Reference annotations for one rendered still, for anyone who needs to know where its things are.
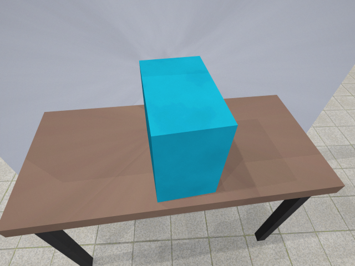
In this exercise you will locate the table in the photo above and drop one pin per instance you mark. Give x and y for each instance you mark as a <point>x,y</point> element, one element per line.
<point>89,167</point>

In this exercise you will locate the carton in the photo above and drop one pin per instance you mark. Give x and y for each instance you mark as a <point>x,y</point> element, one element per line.
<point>190,127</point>

